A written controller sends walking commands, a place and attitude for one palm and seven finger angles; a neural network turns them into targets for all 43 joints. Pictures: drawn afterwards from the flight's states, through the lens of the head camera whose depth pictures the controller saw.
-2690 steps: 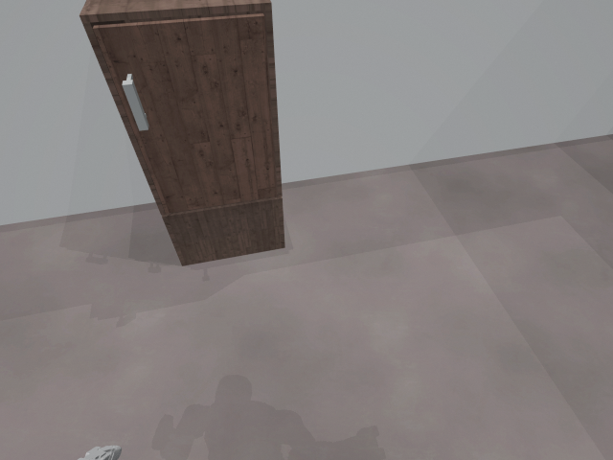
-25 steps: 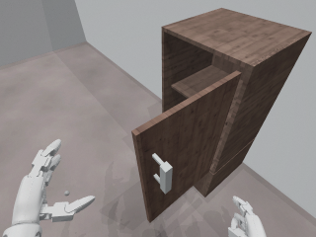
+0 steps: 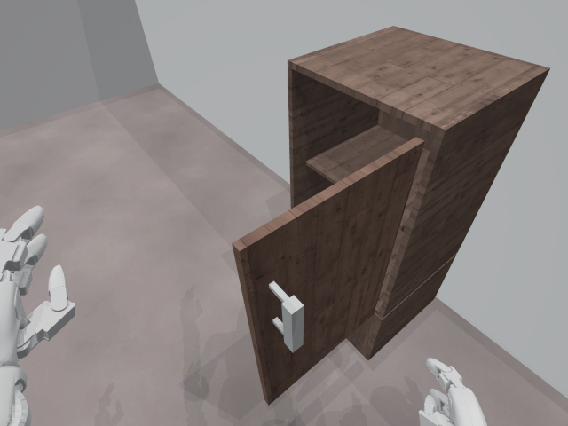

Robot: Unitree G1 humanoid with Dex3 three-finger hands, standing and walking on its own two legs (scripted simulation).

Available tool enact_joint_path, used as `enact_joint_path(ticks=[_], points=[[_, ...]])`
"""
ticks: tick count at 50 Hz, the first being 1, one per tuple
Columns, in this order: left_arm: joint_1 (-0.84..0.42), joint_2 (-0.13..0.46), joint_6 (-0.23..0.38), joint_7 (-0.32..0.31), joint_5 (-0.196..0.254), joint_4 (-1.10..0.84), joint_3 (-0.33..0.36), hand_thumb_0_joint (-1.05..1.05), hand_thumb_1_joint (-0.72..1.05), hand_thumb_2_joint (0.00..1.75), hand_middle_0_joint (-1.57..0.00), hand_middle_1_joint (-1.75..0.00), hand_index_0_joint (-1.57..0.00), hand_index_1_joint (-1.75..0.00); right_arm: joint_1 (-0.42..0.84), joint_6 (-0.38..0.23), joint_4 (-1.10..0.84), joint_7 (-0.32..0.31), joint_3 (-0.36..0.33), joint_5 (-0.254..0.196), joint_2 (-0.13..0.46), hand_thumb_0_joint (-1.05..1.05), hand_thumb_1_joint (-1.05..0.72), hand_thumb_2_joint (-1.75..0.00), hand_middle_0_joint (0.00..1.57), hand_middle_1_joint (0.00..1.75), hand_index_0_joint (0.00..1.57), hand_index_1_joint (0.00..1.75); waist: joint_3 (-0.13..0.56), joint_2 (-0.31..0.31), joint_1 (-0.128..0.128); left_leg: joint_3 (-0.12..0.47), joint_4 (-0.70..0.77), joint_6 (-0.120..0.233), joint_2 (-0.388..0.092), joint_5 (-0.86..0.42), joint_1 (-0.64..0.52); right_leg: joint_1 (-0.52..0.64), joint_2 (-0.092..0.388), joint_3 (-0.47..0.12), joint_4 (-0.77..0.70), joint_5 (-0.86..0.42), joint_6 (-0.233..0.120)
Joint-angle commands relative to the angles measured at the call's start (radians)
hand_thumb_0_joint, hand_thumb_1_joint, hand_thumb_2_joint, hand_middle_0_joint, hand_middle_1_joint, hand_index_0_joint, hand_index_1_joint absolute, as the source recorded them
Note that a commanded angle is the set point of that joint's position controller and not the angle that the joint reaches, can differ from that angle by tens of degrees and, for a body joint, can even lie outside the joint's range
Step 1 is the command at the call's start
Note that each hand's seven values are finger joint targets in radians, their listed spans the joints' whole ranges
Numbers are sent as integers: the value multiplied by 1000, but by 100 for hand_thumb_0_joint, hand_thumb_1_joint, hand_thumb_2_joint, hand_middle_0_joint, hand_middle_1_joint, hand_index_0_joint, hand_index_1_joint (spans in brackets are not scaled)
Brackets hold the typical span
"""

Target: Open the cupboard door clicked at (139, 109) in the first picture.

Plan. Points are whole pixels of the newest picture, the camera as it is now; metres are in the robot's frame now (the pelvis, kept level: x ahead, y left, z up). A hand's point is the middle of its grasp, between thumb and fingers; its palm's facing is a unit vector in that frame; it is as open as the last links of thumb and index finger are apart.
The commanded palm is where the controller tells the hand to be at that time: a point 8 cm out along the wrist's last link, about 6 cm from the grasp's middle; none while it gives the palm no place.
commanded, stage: draw the hand back to the body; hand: left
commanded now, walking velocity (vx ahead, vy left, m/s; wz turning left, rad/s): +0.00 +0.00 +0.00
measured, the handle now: (284, 316) +0.30 +0.05 -0.02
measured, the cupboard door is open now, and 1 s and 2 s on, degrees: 90 90 90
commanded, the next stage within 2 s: step back with the hand held close in 0.22 s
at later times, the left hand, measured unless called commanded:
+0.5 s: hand (79, 308) +0.18 +0.25 +0.16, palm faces +0.44 -0.78 -0.45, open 7.4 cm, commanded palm +0.13 +0.28 +0.17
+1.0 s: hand (27, 360) +0.13 +0.27 +0.15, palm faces +0.42 -0.75 -0.52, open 7.4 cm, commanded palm +0.07 +0.31 +0.17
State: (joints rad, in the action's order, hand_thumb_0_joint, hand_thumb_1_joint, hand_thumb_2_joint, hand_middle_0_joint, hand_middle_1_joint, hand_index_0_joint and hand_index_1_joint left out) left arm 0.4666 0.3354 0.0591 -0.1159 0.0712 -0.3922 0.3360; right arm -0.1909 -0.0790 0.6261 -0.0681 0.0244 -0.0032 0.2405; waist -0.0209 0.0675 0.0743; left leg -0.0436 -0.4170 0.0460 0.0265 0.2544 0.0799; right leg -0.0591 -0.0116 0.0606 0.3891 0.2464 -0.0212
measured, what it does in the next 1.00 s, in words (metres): shifts its weight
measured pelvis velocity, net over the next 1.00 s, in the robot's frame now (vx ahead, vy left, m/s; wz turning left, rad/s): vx -0.08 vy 0.01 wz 0.00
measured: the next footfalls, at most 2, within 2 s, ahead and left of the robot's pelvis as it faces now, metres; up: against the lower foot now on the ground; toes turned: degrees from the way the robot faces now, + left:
right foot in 1.64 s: -0.27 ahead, -0.08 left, +0.00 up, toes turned -3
left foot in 1.84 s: -0.14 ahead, +0.09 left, +0.00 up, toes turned -5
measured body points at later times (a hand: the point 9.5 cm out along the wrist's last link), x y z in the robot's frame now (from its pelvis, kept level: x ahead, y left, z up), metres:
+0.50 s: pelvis -0.02 -0.02 +0.00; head -0.02 -0.04 +0.45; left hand +0.15 +0.29 +0.18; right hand +0.17 -0.25 -0.09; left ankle -0.01 +0.09 -0.74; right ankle -0.02 -0.10 -0.74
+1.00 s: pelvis -0.08 +0.01 -0.01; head -0.06 +0.01 +0.44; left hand +0.10 +0.31 +0.18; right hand +0.10 -0.24 -0.09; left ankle -0.01 +0.09 -0.74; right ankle -0.02 -0.10 -0.74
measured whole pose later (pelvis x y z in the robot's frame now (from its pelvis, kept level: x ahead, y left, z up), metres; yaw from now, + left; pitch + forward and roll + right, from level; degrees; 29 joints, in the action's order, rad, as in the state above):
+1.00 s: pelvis -0.08 +0.01 -0.01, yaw +0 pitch +0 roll -1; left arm 0.56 0.42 0.18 -0.16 0.02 -0.51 0.42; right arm -0.21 -0.05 0.56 -0.10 0.00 -0.01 0.22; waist -0.04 0.01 0.01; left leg -0.05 -0.56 0.07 0.03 0.20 0.36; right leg -0.35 -0.01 0.04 0.54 0.19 -0.01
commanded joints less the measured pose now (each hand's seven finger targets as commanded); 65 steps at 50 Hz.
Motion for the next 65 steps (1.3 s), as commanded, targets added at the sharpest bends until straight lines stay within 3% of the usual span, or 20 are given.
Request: enact_joint_path(ticks=[1, 16, 17, 18, 19, 23, 25, 29, 31, 36, 43, 51, 53, 56, 58, 59, 61, 62, 64, 65], points=[[-86, 192, 72, -15, -5, -222, 98, 0, 90, 90, -20, -30, -20, -30, 139, -54, -162, -13, -38, -1, 103, 0, -90, -90, 20, 30, 20, 30, 57, 2, -4, 63, 70, -21, -52, -221, 9, -2, 21, -44, -63, -172, -7], [-76, 182, 85, -13, 3, -184, 92, 0, 90, 90, -20, -30, -20, -30, 149, -74, -137, -23, -42, -2, 94, 0, -90, -90, 20, 30, 20, 30, 21, -11, -7, 42, 61, -10, -43, -174, -11, -36, 28, -66, -107, -142, 1], [-172, 216, 95, -19, 1, -229, 107, 0, 90, 90, -20, -30, -20, -30, 153, -79, -135, -24, -41, -2, 96, 0, -90, -90, 20, 30, 20, 30, 40, -6, -13, 44, 62, -9, -39, -159, -17, -35, 31, -70, -114, -124, 2], [-230, 341, 132, -29, -10, -251, 238, 0, 90, 90, -20, -30, -20, -30, 130, -61, -168, -24, -43, -13, 107, 0, -90, -90, 20, 30, 20, 30, -31, -53, -49, 76, 14, 8, -60, -103, 51, -154, 84, -179, -166, -154, 7], [-112, 259, 130, -19, -12, -150, 183, 0, 90, 90, -20, -30, -20, -30, 121, -45, -146, -24, -47, -4, 96, 0, -90, -90, 20, 30, 20, 30, -17, -114, -56, 81, -18, 6, -55, -106, 42, -165, 109, -173, -170, -162, 2], [11, 207, 144, -15, -18, -195, 132, 0, 90, 90, -20, -30, -20, -30, 117, -14, -170, -21, -57, 0, 107, 0, -90, -90, 20, 30, 20, 30, 93, 1, -61, 65, -15, -3, -73, -213, 34, -133, 118, -138, -88, -281, 6], [37, 228, 143, -22, -17, -218, 151, 0, 90, 90, -20, -30, -20, -30, 123, -4, -180, -27, -61, 0, 115, 0, -90, -90, 20, 30, 20, 30, 125, 13, -59, 74, -2, -4, -85, -285, 44, -109, 106, -119, -49, -326, 7], [76, 260, 136, -34, -11, -233, 191, 0, 90, 90, -20, -30, -20, -30, 121, 21, -202, -32, -72, -10, 103, 0, -90, -90, 20, 30, 20, 30, 168, -87, -62, 73, -23, -7, -97, -310, 84, -91, 108, -123, -11, -388, 13], [86, 271, 137, -40, -10, -251, 201, 0, 90, 90, -20, -30, -20, -30, 121, 29, -209, -36, -74, -13, 104, 0, -90, -90, 20, 30, 20, 30, 175, -64, -64, 81, -25, -9, -98, -316, 106, -84, 113, -126, 11, -410, 7], [89, 275, 144, -53, -14, -296, 199, 0, 90, 90, -20, -30, -20, -30, 119, 27, -219, -43, -75, -14, 109, 0, -90, -90, 20, 30, 20, 30, 150, -23, -64, 112, 2, 1, -113, -214, 178, -108, 97, -135, 24, -272, 8], [84, 264, 172, -66, -38, -307, 209, 0, 90, 90, -20, -30, -20, -30, 98, -1, -225, -43, -76, -9, 123, 0, -90, -90, 20, 30, 20, 30, 80, 24, -66, 183, 111, 38, -158, 189, 426, -59, 54, -137, 88, -18, 15], [39, 246, 198, -68, -63, -318, 216, 0, 90, 90, -20, -30, -20, -30, 76, -38, -219, -40, -79, 0, 124, 0, -90, -90, 20, 30, 20, 30, 69, 21, -71, 237, 143, 66, -192, 381, 623, 39, 24, -141, 221, -16, 19], [28, 251, 201, -69, -64, -322, 217, 0, 90, 90, -20, -30, -20, -30, 67, -42, -213, -36, -81, 2, 121, 0, -90, -90, 20, 30, 20, 30, 55, -33, -76, 193, 54, 52, -151, 365, 588, -44, 60, -205, 141, 44, 1], [11, 251, 201, -77, -48, -352, 193, 0, 90, 90, -20, -30, -20, -30, 48, -43, -185, -25, -81, 6, 110, 0, -90, -90, 20, 30, 20, 30, 69, -143, -88, 116, -198, -8, -58, 204, 337, -318, 195, -335, -69, 185, -75], [15, 264, 202, -89, -42, -356, 195, 0, 90, 90, -20, -30, -20, -30, 49, -38, -166, -19, -77, 6, 101, 0, -90, -90, 20, 30, 20, 30, 95, -169, -93, 87, -291, -24, -39, 114, 228, -405, 251, -319, -90, 133, -101], [24, 276, 203, -94, -41, -358, 210, 0, 90, 90, -20, -30, -20, -30, 55, -36, -161, -18, -75, 5, 93, 0, -90, -90, 20, 30, 20, 30, 111, -171, -90, 83, -265, -22, -42, 97, 210, -399, 247, -287, -73, 90, -93], [51, 288, 209, -98, -38, -376, 228, 0, 90, 90, -20, -30, -20, -30, 78, -32, -166, -25, -75, 5, 104, 0, -90, -90, 20, 30, 20, 30, 99, -63, -84, 153, -121, -4, -90, 106, 240, -379, 171, -214, 6, 77, -55], [55, 296, 220, -95, -40, -408, 240, 0, 90, 90, -20, -30, -20, -30, 94, -36, -176, -30, -71, 8, 112, 0, -90, -90, 20, 30, 20, 30, 93, 41, -79, 221, 8, 18, -149, 152, 319, -319, 96, -164, 92, 110, -18], [56, 293, 239, -86, -60, -410, 279, 0, 90, 90, -20, -30, -20, -30, 113, -55, -183, -35, -78, 22, 127, 0, -90, -90, 20, 30, 20, 30, 109, 257, -68, 465, 337, 106, -357, 517, 666, -4, -73, -82, 520, 113, 34], [51, 310, 236, -85, -59, -387, 289, 0, 90, 90, -20, -30, -20, -30, 114, -59, -178, -39, -83, 29, 108, 0, -90, -90, 20, 30, 20, 30, 105, 203, -73, 504, 341, 125, -382, 425, 634, -61, -71, -119, 644, 156, 27]])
